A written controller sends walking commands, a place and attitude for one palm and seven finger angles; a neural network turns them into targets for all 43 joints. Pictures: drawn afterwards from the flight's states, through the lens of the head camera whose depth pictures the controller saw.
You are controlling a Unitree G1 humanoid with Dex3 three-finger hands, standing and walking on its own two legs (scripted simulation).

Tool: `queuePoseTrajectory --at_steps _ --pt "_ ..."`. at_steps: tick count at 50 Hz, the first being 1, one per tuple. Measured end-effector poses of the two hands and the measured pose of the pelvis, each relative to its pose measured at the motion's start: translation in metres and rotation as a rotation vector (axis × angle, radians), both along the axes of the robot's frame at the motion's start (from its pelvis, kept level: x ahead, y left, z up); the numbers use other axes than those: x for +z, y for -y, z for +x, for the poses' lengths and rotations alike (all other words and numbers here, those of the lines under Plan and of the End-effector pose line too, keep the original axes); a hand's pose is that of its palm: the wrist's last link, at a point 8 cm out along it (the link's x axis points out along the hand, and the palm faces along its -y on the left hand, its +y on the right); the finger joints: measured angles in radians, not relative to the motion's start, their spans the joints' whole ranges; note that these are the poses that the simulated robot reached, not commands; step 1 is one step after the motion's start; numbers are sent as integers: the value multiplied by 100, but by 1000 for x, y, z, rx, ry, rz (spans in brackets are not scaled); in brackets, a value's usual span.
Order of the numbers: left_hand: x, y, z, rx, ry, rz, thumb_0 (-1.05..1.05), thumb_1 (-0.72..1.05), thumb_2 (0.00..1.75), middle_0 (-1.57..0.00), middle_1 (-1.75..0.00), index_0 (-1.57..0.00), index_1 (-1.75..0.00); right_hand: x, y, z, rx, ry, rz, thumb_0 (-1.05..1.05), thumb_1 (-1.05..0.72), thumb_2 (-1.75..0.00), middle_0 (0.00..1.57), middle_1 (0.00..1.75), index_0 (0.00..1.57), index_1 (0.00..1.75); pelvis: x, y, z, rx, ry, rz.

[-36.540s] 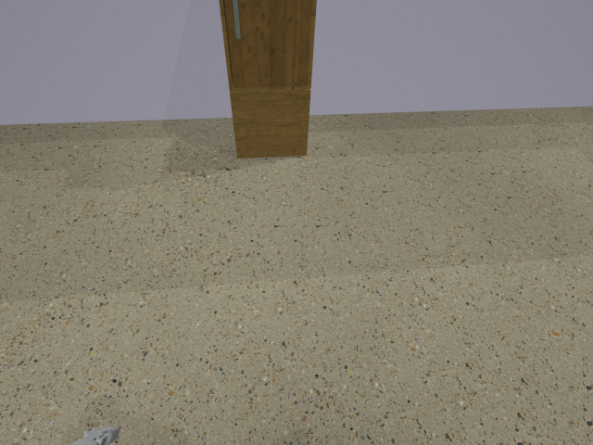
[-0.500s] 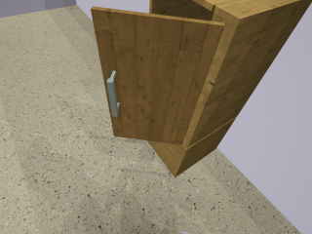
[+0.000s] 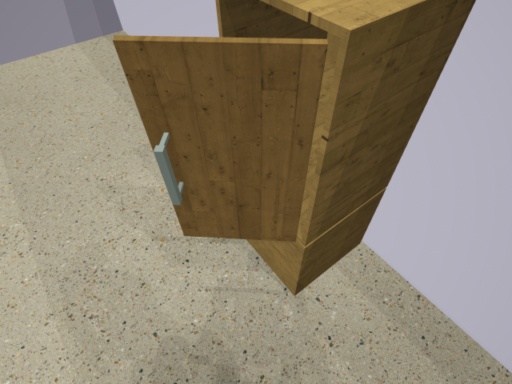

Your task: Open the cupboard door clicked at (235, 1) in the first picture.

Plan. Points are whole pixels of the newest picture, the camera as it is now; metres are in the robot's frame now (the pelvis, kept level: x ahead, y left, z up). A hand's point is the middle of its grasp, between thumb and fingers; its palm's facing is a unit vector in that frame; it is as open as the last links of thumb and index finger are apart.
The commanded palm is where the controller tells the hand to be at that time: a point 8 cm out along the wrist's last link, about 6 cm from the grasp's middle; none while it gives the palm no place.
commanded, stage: come to a stop and stand still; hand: left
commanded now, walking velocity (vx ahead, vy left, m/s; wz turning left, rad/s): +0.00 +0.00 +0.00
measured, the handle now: (171, 171) +0.54 +0.21 -0.02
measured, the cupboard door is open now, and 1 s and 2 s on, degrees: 49 49 49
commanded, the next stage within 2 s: look again from close up in 0.22 s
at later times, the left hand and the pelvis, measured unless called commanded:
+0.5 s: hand out of the picture +0.02 +0.17 -0.17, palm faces +0.01 -0.98 -0.20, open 7.3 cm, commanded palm none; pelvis +0.01 +0.00 +0.01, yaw -1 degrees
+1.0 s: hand out of the picture +0.11 +0.22 -0.11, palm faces +0.19 -0.96 -0.21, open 7.4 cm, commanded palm +0.11 +0.26 -0.06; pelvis +0.00 +0.02 +0.01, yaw +0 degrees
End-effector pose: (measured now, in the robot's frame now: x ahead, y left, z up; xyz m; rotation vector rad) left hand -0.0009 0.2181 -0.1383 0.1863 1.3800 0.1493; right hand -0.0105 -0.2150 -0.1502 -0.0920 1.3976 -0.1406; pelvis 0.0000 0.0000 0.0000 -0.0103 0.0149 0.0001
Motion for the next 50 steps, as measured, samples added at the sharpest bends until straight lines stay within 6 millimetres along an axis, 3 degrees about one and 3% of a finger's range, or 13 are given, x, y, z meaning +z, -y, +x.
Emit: queuePoseTrajectory --at_steps 12,27,46,48,50 --pt "3 -3 23 -2 61 7 1 92 89 -20 -30 -20 -30 5 6 11 17 15 -21 2 -94 -90 20 30 19 30 3 6 7 -10 16 18" --pt "-2 -6 12 12 12 -21 1 91 89 -20 -30 -20 -30 14 7 23 34 11 -54 1 -92 -90 20 30 19 30 6 1 11 -14 12 16" --pt "1 -33 17 4 23 4 1 91 89 -20 -30 -20 -30 17 -3 35 51 37 -67 1 -91 -90 20 30 20 30 8 -16 8 -14 9 10" --pt "20 -38 45 82 205 0 1 91 89 -20 -30 -21 -31 22 -3 44 47 139 -83 1 -91 -90 20 30 20 30 7 -19 4 -15 8 10" --pt "58 -43 86 91 489 36 2 90 89 -21 -31 -21 -31 28 -2 59 49 279 -101 1 -91 -90 20 30 20 30 6 -22 2 -5 2 22"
